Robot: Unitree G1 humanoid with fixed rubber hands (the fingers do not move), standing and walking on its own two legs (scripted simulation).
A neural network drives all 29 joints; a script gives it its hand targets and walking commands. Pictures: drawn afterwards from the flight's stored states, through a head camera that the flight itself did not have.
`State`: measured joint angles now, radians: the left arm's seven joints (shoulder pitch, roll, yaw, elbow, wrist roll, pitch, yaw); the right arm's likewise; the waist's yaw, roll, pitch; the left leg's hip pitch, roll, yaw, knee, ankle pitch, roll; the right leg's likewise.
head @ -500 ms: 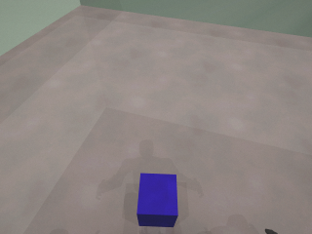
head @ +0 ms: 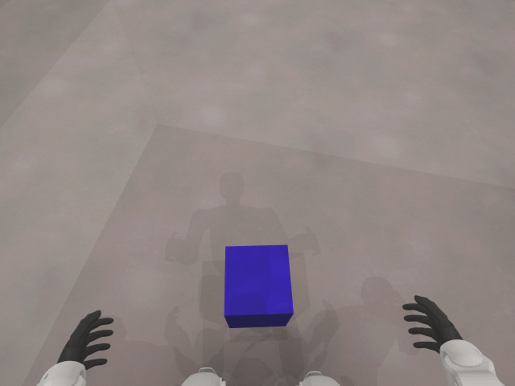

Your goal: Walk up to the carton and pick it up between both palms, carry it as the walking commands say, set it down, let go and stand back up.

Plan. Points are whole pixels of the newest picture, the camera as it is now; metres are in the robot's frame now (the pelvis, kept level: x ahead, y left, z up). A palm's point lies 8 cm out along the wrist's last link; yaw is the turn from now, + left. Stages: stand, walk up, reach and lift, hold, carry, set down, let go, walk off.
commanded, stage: reach and lift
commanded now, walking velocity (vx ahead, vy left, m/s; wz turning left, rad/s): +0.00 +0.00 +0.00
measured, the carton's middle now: (257, 288) +0.42 +0.00 -0.63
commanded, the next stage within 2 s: none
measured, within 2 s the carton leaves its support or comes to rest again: neither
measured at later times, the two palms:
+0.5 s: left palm (123, 299) +0.28 +0.25 -0.14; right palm (390, 281) +0.32 -0.24 -0.14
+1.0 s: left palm (168, 239) +0.42 +0.20 -0.19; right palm (346, 232) +0.44 -0.19 -0.19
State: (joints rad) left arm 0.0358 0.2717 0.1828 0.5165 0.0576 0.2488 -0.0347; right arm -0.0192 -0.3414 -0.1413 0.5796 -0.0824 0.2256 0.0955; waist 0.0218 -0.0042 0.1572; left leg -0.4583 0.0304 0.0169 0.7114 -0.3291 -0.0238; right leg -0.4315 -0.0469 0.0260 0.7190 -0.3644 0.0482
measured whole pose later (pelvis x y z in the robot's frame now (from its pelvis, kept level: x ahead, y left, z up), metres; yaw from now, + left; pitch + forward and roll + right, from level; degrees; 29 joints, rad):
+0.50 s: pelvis -0.06 -0.01 -0.06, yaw +1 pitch +22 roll +0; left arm -0.51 0.28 0.21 0.66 -0.02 0.28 -0.02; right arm -0.56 -0.29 -0.17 0.70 -0.02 0.28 0.02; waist 0.03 -0.01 0.07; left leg -1.05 0.03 -0.04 0.99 -0.32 -0.05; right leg -1.03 -0.02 0.02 1.02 -0.37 0.03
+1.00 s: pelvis -0.06 +0.00 -0.09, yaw +0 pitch +42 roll -1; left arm -0.99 0.18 0.33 0.81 0.06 0.12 0.03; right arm -1.03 -0.25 -0.31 0.87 -0.05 0.11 0.01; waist 0.03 -0.01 -0.04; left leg -1.51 0.02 -0.03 1.06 -0.30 -0.03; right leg -1.48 -0.01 0.06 1.08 -0.34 0.06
